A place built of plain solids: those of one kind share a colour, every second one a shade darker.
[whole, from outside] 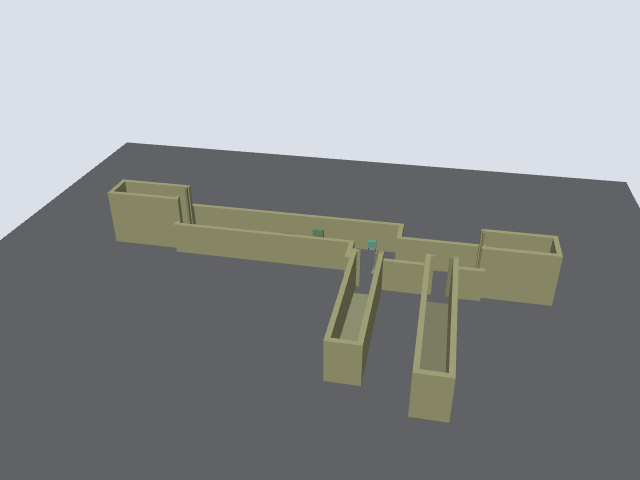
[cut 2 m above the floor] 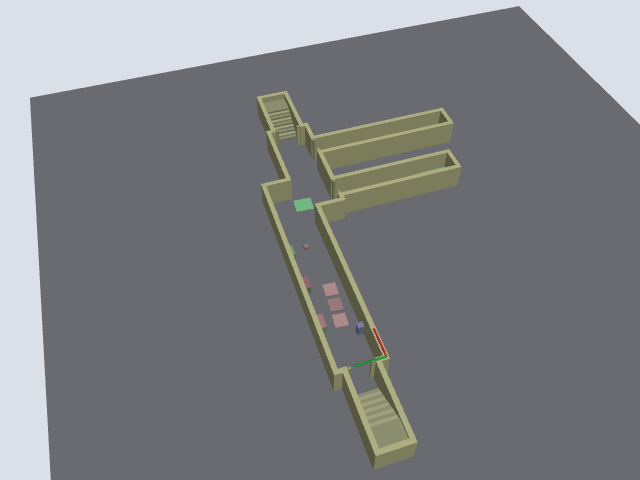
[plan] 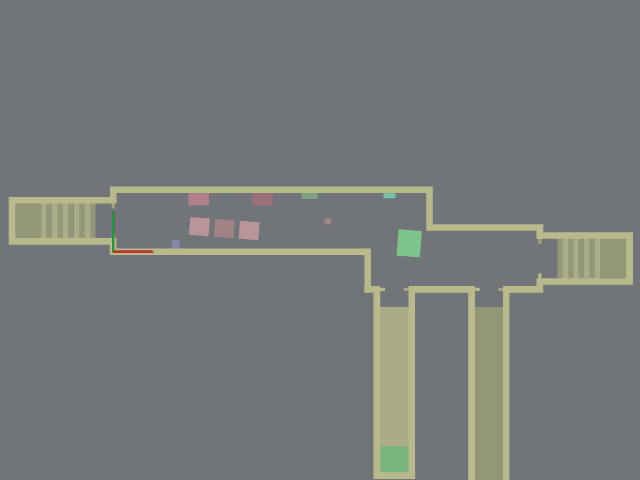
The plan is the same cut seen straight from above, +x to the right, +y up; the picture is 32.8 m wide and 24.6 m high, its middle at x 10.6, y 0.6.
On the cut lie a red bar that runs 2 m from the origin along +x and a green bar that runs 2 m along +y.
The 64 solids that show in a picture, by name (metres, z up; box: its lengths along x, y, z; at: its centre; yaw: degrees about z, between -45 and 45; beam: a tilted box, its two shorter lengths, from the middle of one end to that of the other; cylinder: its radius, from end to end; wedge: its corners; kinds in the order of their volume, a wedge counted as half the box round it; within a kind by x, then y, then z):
{
 "wall_1": {"box": [0.34, 2.45, 4.18], "at": [-5.19, 1.59, 2.04]},
 "wall_2": {"box": [5.53, 0.34, 4.18], "at": [-2.59, 0.53, 2.04]},
 "wall_3": {"box": [5.53, 0.34, 4.18], "at": [-2.59, 2.64, 2.04]},
 "wall_4": {"box": [0.34, 0.87, 2.37], "at": [0.0, 0.27, 1.14]},
 "wall_5": {"box": [0.16, 0.5, 4.18], "at": [0.0, 0.7, 2.04]},
 "wall_6": {"box": [0.16, 0.5, 4.18], "at": [0.0, 2.47, 2.04]},
 "wall_7": {"box": [0.34, 0.87, 2.37], "at": [0.0, 2.91, 1.14]},
 "wall_8": {"box": [13.38, 0.34, 2.37], "at": [6.52, 0.0, 1.14]},
 "wall_9": {"box": [16.55, 0.34, 2.37], "at": [8.11, 3.17, 1.14]},
 "wall_10": {"box": [0.34, 2.27, 2.37], "at": [13.04, -0.97, 1.14]},
 "wall_11": {"box": [0.81, 0.34, 2.37], "at": [13.28, -1.93, 1.14]},
 "wall_12": {"box": [0.34, 9.88, 2.9], "at": [13.51, -6.7, 1.4]},
 "wall_13": {"box": [0.5, 0.16, 2.9], "at": [13.68, -1.93, 1.4]},
 "wall_14": {"box": [2.13, 0.34, 2.9], "at": [14.41, -11.48, 1.4]},
 "wall_15": {"box": [0.5, 0.16, 2.9], "at": [15.14, -1.93, 1.4]},
 "wall_16": {"box": [0.34, 9.88, 2.9], "at": [15.31, -6.7, 1.4]},
 "wall_17": {"box": [0.34, 2.27, 2.37], "at": [16.21, 2.21, 1.14]},
 "wall_18": {"box": [3.4, 0.34, 2.37], "at": [16.84, -1.93, 1.14]},
 "wall_19": {"box": [0.34, 11.62, 3.06], "at": [18.37, -7.57, 1.48]},
 "wall_20": {"box": [0.5, 0.16, 3.06], "at": [18.54, -1.93, 1.48]},
 "wall_21": {"box": [5.99, 0.34, 2.37], "at": [19.04, 1.24, 1.14]},
 "wall_22": {"box": [2.12, 0.34, 3.06], "at": [19.26, -13.22, 1.48]},
 "wall_23": {"box": [0.5, 0.16, 3.06], "at": [19.98, -1.93, 1.48]},
 "wall_24": {"box": [0.34, 11.62, 3.06], "at": [20.15, -7.57, 1.48]},
 "wall_25": {"box": [2.06, 0.34, 2.37], "at": [21.01, -1.93, 1.14]},
 "wall_26": {"box": [0.16, 0.5, 3.82], "at": [21.87, -1.35, 1.86]},
 "wall_27": {"box": [0.16, 0.5, 3.82], "at": [21.87, 0.66, 1.86]},
 "wall_28": {"box": [0.34, 0.75, 2.37], "at": [21.87, 1.04, 1.14]},
 "wall_29": {"box": [4.94, 0.34, 3.82], "at": [24.17, -1.52, 1.86]},
 "wall_30": {"box": [4.94, 0.34, 3.82], "at": [24.17, 0.83, 1.86]},
 "wall_31": {"box": [0.34, 2.7, 3.82], "at": [26.47, -0.35, 1.86]},
 "piece_1": {"box": [1.33, 1.77, 1.86], "at": [-4.35, 1.59, 0.88]},
 "piece_2": {"box": [0.28, 1.77, 1.7], "at": [-3.55, 1.59, 0.8]},
 "piece_3": {"box": [0.28, 1.77, 1.53], "at": [-3.27, 1.59, 0.72]},
 "piece_4": {"box": [0.28, 1.77, 1.37], "at": [-2.99, 1.59, 0.64]},
 "piece_5": {"box": [0.28, 1.77, 1.21], "at": [-2.71, 1.59, 0.55]},
 "piece_6": {"box": [0.28, 1.77, 1.04], "at": [-2.43, 1.59, 0.47]},
 "piece_7": {"box": [0.28, 1.77, 0.88], "at": [-2.15, 1.59, 0.39]},
 "piece_8": {"box": [0.28, 1.77, 0.71], "at": [-1.88, 1.59, 0.3]},
 "piece_9": {"box": [0.28, 1.77, 0.55], "at": [-1.6, 1.59, 0.22]},
 "piece_10": {"box": [0.28, 1.77, 0.38], "at": [-1.32, 1.59, 0.14]},
 "piece_11": {"box": [0.28, 1.77, 0.21], "at": [-1.04, 1.59, 0.06]},
 "piece_12": {"wedge": [[13.68, -9.98, -0.05], [13.68, -9.98, 0.53], [13.68, -2.83, -0.05], [13.68, -2.83, 0.0], [15.14, -9.98, -0.05], [15.14, -9.98, 0.53], [15.14, -2.83, -0.05], [15.14, -2.83, 0.0]]},
 "piece_13": {"wedge": [[18.54, -11.72, -0.05], [18.54, -11.72, 0.69], [18.54, -2.83, -0.05], [18.54, -2.83, 0.0], [19.98, -11.72, -0.05], [19.98, -11.72, 0.69], [19.98, -2.83, -0.05], [19.98, -2.83, 0.0]]},
 "piece_14": {"box": [0.28, 2.02, 0.21], "at": [22.91, -0.35, 0.06]},
 "piece_15": {"box": [0.28, 2.02, 0.37], "at": [23.18, -0.35, 0.14]},
 "piece_16": {"box": [0.28, 2.02, 0.53], "at": [23.46, -0.35, 0.22]},
 "piece_17": {"box": [0.28, 2.02, 0.69], "at": [23.73, -0.35, 0.3]},
 "piece_18": {"box": [0.28, 2.02, 0.85], "at": [24.01, -0.35, 0.38]},
 "piece_19": {"box": [0.28, 2.02, 1.02], "at": [24.28, -0.35, 0.46]},
 "piece_20": {"box": [0.28, 2.02, 1.18], "at": [24.56, -0.35, 0.54]},
 "piece_21": {"box": [0.28, 2.02, 1.34], "at": [24.83, -0.35, 0.62]},
 "piece_22": {"box": [1.33, 2.02, 1.5], "at": [25.63, -0.35, 0.7]},
 "landing_1": {"box": [1.45, 1.35, 0.58], "at": [14.41, -10.63, 0.24]},
 "duckboard_1": {"box": [1.01, 0.92, 0.16], "at": [4.42, 1.29, 0.03], "yaw": -4.5},
 "duckboard_2": {"box": [1.01, 0.92, 0.16], "at": [5.69, 1.19, 0.03], "yaw": -4.5},
 "duckboard_3": {"box": [1.01, 0.92, 0.16], "at": [6.96, 1.09, 0.03], "yaw": -4.5},
 "cabinet_passage_body_1": {"box": [0.82, 0.28, 1.28], "at": [10.06, 2.85, 0.76]},
 "gritbin_passage_lid_1": {"box": [1.05, 0.62, 0.1], "at": [4.38, 2.69, 0.67]},
 "gritbin_passage_lid_2": {"box": [1.05, 0.62, 0.1], "at": [7.66, 2.69, 0.67]},
 "sheet_1": {"box": [1.2, 1.35, 0.07], "at": [15.17, 0.43, -0.02], "yaw": -4.5},
 "bin_passage_body_1": {"box": [0.4, 0.4, 0.62], "at": [3.21, 0.38, 0.37]},
 "firebox_passage_box_1": {"box": [0.62, 0.26, 0.56], "at": [14.16, 2.87, 0.58]},
 "bin_passage_lid_1": {"box": [0.42, 0.42, 0.12], "at": [3.21, 0.38, 0.86]}
}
